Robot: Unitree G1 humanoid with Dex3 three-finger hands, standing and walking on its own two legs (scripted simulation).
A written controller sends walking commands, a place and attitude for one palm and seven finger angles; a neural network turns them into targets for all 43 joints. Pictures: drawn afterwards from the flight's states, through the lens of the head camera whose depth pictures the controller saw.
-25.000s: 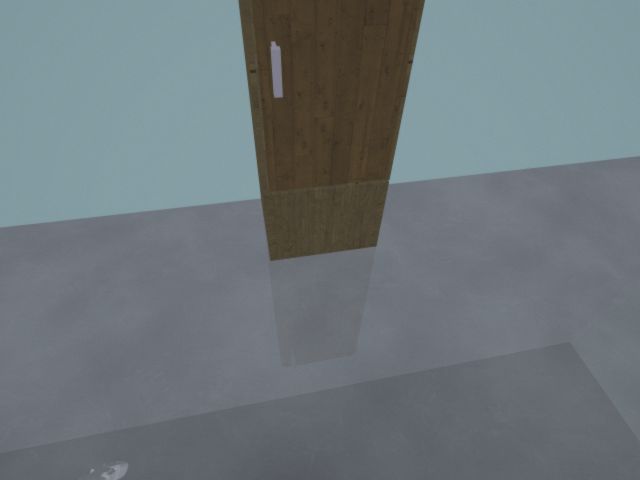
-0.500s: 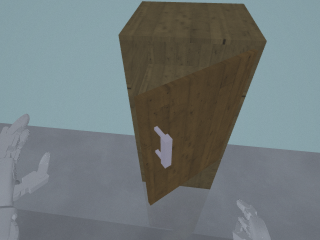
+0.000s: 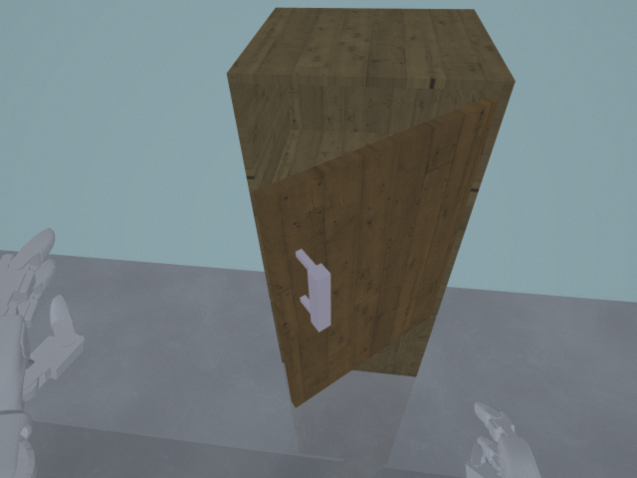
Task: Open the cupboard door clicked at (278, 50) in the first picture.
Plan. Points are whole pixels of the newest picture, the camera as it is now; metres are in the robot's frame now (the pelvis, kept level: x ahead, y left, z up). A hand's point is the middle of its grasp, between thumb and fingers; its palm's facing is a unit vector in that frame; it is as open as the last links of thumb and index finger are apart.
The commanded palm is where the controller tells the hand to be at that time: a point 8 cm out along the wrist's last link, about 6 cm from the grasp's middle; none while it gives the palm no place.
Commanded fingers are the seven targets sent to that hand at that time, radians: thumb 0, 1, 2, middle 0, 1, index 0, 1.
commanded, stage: step back with the hand held close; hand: left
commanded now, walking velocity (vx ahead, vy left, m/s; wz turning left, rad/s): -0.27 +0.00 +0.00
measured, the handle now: (311, 290) +0.36 +0.07 +0.04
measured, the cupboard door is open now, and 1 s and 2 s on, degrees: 41 41 41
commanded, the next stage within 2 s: stop stepping back and stand still in 1.36 s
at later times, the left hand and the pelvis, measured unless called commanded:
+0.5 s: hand (20, 387) +0.14 +0.29 +0.15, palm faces +0.38 -0.76 -0.52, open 7.4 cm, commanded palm +0.08 +0.32 +0.17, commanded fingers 0.00 0.90 0.90 -0.20 -0.30 -0.20 -0.30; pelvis -0.06 +0.03 -0.01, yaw -1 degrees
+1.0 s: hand out of the picture +0.05 +0.30 +0.17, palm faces +0.48 -0.71 -0.52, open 7.4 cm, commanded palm -0.01 +0.33 +0.17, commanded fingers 0.00 0.90 0.90 -0.20 -0.30 -0.20 -0.30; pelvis -0.13 +0.03 -0.02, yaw +3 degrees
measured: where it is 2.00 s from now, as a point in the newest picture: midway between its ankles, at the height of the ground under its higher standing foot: outside the picture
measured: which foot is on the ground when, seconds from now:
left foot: down 0.00-1.00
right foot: down 0.00-0.86, up 0.88-1.00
